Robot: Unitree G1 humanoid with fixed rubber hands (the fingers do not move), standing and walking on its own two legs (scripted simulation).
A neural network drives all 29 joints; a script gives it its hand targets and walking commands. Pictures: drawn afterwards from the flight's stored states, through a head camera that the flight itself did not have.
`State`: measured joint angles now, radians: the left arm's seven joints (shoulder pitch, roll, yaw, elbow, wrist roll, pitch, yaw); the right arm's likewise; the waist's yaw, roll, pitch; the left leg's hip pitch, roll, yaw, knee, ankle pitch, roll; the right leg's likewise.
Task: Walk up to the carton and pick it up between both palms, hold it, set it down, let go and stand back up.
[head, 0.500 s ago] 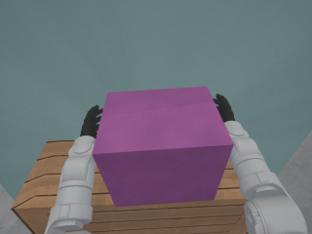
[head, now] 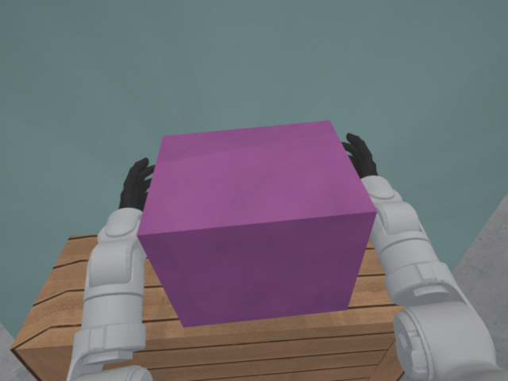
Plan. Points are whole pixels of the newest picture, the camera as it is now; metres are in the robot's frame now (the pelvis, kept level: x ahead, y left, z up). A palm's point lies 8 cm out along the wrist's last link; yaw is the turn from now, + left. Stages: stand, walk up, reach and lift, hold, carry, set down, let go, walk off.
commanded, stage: reach and lift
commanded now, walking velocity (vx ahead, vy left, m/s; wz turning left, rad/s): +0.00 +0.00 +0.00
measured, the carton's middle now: (256, 224) +0.35 -0.01 +0.14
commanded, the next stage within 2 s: hold in 1.14 s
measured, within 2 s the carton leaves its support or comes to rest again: neither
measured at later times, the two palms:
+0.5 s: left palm (130, 191) +0.36 +0.18 +0.20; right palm (369, 164) +0.37 -0.18 +0.24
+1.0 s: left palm (127, 177) +0.36 +0.18 +0.23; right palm (375, 150) +0.37 -0.18 +0.27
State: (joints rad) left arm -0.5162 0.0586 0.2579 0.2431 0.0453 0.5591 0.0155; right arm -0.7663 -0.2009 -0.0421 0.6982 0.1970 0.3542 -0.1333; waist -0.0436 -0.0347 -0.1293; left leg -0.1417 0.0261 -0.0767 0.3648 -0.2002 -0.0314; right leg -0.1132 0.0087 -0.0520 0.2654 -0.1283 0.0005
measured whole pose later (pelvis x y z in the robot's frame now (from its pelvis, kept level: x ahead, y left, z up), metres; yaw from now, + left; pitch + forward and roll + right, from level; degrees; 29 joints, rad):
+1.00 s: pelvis -0.01 +0.00 +0.00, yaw +0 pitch -3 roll -1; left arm -0.70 0.10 0.33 0.28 0.08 0.73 -0.05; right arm -0.94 -0.22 -0.06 0.73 0.23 0.51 -0.17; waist -0.06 -0.03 -0.14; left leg -0.13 0.03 -0.08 0.36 -0.19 -0.03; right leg -0.10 0.01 -0.05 0.27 -0.12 0.00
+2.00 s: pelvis -0.01 +0.00 +0.00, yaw +0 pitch -3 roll -1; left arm -0.73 0.10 0.33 0.25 0.09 0.82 -0.05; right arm -1.00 -0.25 -0.06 0.74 0.27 0.60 -0.17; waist -0.04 -0.02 -0.16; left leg -0.13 0.03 -0.08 0.36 -0.19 -0.03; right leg -0.10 0.01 -0.05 0.27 -0.12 0.00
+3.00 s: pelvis -0.01 +0.00 +0.00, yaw +0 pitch -3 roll -1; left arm -0.74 0.11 0.33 0.25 0.09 0.82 -0.05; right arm -1.01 -0.25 -0.06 0.75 0.28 0.61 -0.17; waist -0.04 -0.01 -0.16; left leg -0.13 0.03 -0.08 0.36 -0.19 -0.03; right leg -0.10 0.01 -0.05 0.27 -0.13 0.00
